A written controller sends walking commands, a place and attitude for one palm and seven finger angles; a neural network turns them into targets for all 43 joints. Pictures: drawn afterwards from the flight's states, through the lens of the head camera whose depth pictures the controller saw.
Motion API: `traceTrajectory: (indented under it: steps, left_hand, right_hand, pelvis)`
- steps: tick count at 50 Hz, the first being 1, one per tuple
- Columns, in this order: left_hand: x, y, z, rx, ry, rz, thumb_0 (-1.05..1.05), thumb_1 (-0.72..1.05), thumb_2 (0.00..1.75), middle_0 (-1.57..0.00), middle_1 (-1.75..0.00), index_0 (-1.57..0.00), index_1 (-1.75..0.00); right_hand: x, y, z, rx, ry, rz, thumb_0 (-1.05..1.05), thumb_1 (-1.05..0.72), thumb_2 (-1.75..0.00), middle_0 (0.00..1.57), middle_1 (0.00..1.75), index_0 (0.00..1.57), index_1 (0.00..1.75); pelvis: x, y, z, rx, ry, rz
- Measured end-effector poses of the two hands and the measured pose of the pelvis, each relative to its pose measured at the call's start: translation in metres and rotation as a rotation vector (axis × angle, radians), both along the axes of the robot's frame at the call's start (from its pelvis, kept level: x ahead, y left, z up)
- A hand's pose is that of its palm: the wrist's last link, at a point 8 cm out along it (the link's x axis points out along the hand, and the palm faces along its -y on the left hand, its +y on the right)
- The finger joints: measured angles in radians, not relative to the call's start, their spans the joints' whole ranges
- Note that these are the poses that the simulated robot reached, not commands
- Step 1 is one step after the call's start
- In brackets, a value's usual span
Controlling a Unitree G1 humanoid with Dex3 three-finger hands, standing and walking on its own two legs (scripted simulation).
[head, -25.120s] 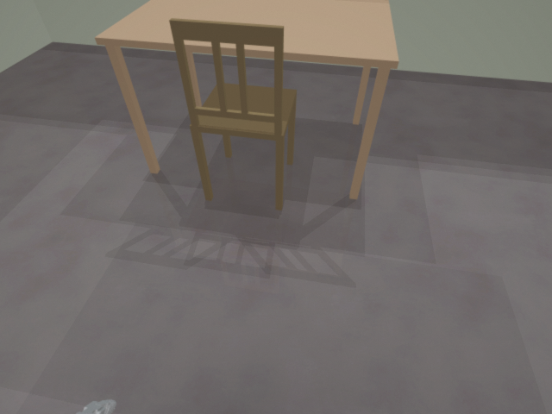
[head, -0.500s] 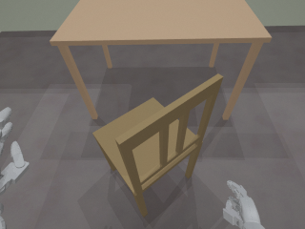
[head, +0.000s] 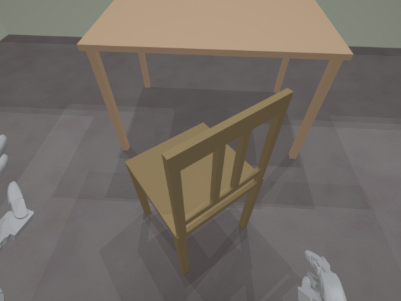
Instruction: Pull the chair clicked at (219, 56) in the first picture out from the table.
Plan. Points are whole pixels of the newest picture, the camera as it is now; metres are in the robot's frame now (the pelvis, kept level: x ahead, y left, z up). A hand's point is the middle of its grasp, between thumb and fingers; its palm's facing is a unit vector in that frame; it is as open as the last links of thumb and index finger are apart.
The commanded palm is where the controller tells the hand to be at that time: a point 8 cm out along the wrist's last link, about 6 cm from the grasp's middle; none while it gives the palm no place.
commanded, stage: step back with the hand held close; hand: left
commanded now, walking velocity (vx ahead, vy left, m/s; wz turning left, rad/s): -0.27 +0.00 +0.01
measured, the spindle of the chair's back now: (216, 175) +0.46 -0.01 -0.10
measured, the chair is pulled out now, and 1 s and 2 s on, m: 0.51 0.51 0.51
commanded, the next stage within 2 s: stop stepping back and stand still in 1.06 s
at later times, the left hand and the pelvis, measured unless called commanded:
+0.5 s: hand (17, 229) +0.18 +0.26 +0.16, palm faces +0.44 -0.76 -0.47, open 7.4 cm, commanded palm +0.10 +0.30 +0.18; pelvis -0.03 +0.00 -0.01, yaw +1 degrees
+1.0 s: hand out of the picture +0.12 +0.29 +0.16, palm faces +0.38 -0.79 -0.49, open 7.4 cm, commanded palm +0.05 +0.32 +0.18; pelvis -0.09 +0.02 +0.00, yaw +0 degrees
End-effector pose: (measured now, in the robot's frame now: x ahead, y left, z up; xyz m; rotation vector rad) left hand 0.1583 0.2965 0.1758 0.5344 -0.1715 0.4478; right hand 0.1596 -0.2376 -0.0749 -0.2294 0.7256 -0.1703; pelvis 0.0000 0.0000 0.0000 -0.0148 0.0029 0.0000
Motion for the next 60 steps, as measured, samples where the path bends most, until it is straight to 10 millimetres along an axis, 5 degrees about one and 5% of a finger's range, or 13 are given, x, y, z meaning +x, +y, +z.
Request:
traceTrajectory:
  steps: [7, 17, 25, 30, 38, 43, 51, 60]
  left_hand:
    - [-0.010, 0.009, 0.011, 0.071, -0.051, -0.019, 0.01, 0.88, 0.90, -0.21, -0.31, -0.21, -0.30]
    - [-0.024, -0.002, 0.011, 0.073, -0.104, 0.007, 0.01, 0.88, 0.90, -0.21, -0.31, -0.21, -0.30]
    - [-0.023, 0.002, 0.002, 0.065, -0.062, -0.061, 0.01, 0.88, 0.90, -0.21, -0.31, -0.21, -0.30]
    - [-0.030, 0.008, 0.014, 0.117, -0.074, -0.047, 0.01, 0.88, 0.90, -0.21, -0.31, -0.21, -0.30]
    - [-0.033, -0.015, 0.014, 0.090, -0.089, -0.123, 0.01, 0.88, 0.90, -0.21, -0.31, -0.21, -0.30]
    - [-0.047, -0.012, 0.015, 0.095, -0.058, -0.186, 0.01, 0.88, 0.90, -0.21, -0.31, -0.21, -0.30]
    - [-0.082, 0.034, 0.006, 0.037, -0.024, -0.099, 0.01, 0.88, 0.90, -0.21, -0.31, -0.21, -0.30]
    - [-0.127, 0.012, 0.019, -0.033, -0.092, -0.168, 0.01, 0.89, 0.90, -0.21, -0.31, -0.21, -0.30]
  right_hand:
    - [-0.018, 0.003, 0.000, -0.011, 0.004, -0.006, 0.01, -0.90, -0.90, 0.20, 0.30, 0.20, 0.30]
    - [-0.015, 0.002, -0.014, 0.021, -0.005, 0.031, 0.01, -0.90, -0.90, 0.20, 0.30, 0.20, 0.30]
    - [-0.024, 0.002, -0.006, -0.023, 0.022, 0.012, 0.01, -0.90, -0.90, 0.20, 0.30, 0.21, 0.30]
    - [-0.028, 0.006, -0.002, -0.012, 0.007, 0.000, 0.01, -0.90, -0.90, 0.20, 0.30, 0.20, 0.30]
    - [-0.031, 0.001, -0.004, -0.003, 0.000, 0.036, 0.01, -0.90, -0.90, 0.20, 0.30, 0.21, 0.30]
    - [-0.049, -0.002, 0.004, -0.016, -0.017, -0.034, 0.01, -0.90, -0.90, 0.20, 0.30, 0.21, 0.30]
    - [-0.088, 0.023, 0.021, -0.057, 0.006, -0.018, 0.01, -0.90, -0.90, 0.20, 0.30, 0.20, 0.30]
    - [-0.139, 0.044, 0.030, 0.003, -0.055, 0.036, 0.01, -0.90, -0.90, 0.20, 0.30, 0.21, 0.30]
  pelvis:
    - [-0.009, 0.002, -0.004, 0.012, -0.006, 0.018]
    - [-0.016, -0.007, -0.013, 0.009, -0.010, 0.024]
    - [-0.029, 0.002, -0.010, -0.003, 0.016, 0.022]
    - [-0.026, -0.002, -0.008, -0.025, 0.043, 0.036]
    - [-0.049, -0.009, -0.006, -0.013, 0.042, 0.010]
    - [-0.060, 0.003, -0.003, -0.017, 0.042, 0.008]
    - [-0.091, 0.021, 0.008, -0.031, 0.049, -0.003]
    - [-0.142, 0.021, 0.014, -0.046, 0.029, -0.043]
